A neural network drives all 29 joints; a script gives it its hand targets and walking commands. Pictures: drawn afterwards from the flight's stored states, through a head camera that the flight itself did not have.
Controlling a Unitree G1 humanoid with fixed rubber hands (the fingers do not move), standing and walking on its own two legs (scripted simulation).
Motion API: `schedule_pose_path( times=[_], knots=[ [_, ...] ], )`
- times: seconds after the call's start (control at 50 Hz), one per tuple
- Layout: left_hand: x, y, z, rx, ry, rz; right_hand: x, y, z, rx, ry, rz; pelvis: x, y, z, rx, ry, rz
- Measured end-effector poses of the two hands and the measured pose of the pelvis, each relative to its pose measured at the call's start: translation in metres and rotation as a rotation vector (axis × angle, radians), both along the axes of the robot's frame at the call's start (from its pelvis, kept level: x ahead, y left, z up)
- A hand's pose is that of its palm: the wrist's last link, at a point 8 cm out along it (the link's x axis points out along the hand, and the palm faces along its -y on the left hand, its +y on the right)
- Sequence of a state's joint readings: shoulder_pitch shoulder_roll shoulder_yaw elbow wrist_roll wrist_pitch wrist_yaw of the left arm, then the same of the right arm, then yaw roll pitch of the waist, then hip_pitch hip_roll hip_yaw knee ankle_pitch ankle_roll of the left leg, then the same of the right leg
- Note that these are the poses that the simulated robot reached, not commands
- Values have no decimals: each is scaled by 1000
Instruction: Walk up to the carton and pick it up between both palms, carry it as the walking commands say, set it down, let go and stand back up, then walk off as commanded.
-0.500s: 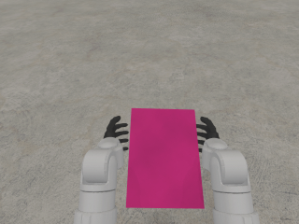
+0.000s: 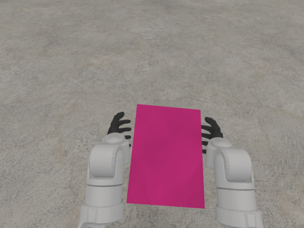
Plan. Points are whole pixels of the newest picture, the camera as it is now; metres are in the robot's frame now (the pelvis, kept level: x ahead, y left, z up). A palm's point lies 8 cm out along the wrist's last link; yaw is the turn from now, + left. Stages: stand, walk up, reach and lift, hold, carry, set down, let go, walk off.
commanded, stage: carry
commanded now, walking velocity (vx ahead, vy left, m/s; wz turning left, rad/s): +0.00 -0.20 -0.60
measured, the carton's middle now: (161, 160) +0.31 +0.02 +0.00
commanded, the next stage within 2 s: none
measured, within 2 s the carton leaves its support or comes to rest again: neither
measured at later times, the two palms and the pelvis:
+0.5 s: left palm (181, 172) +0.25 -0.03 +0.06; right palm (294, 208) +0.18 -0.26 +0.07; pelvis -0.09 -0.07 -0.02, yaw -12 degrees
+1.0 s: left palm out of the picture +0.14 -0.29 +0.06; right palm out of the picture +0.00 -0.49 +0.05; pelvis -0.18 -0.22 -0.01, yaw -30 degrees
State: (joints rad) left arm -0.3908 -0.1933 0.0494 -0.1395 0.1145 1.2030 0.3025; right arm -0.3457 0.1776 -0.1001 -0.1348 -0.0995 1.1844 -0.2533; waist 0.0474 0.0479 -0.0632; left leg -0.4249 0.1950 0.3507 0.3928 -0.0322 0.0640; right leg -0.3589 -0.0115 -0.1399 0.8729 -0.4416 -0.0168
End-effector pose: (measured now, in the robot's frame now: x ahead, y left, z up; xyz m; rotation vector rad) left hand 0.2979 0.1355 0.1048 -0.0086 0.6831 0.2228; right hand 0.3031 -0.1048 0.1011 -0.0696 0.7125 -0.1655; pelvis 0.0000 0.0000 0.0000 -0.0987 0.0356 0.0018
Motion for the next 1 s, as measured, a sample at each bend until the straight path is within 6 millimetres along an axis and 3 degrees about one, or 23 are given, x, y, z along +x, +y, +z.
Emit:
schedule_pose_path(
  times=[0.1,0.16,0.22,0.36,0.46,0.56,0.66,0.72,0.8,0.88,1.0],
  knots=[
    [-20,-32,-1,26,2,-11,-25,-31,-9,20,2,-16,-24,-23,-8,39,1,-38],
    [-33,-57,-10,32,5,-33,-45,-57,-22,23,4,-39,-40,-40,-17,63,-13,-59],
    [-43,-84,-20,9,55,-103,-69,-85,-30,4,51,-71,-47,-53,-13,87,-16,-79],
    [-38,-142,-26,13,35,-225,-96,-137,-31,28,26,-234,-69,-66,-15,102,37,-158],
    [-43,-159,-36,-13,5,-242,-112,-151,-33,15,1,-266,-85,-72,-20,101,66,-207],
    [-67,-164,-52,-34,54,-265,-137,-157,-38,-12,46,-256,-102,-77,-16,101,47,-276],
    [-86,-191,-35,-30,53,-335,-164,-183,-34,-1,41,-306,-115,-89,-5,59,32,-347],
    [-91,-222,-23,-66,-2,-364,-179,-211,-21,-24,-5,-342,-125,-109,-4,49,30,-389],
    [-103,-279,-15,-73,-47,-419,-203,-262,-13,-40,-47,-406,-137,-146,-10,57,27,-439],
    [-122,-348,-19,0,-49,-497,-236,-323,-28,3,-55,-484,-150,-188,-25,62,18,-472],
    [-160,-428,-40,74,93,-629,-304,-385,-51,84,57,-617,-183,-221,-12,132,7,-526]
  ],
)
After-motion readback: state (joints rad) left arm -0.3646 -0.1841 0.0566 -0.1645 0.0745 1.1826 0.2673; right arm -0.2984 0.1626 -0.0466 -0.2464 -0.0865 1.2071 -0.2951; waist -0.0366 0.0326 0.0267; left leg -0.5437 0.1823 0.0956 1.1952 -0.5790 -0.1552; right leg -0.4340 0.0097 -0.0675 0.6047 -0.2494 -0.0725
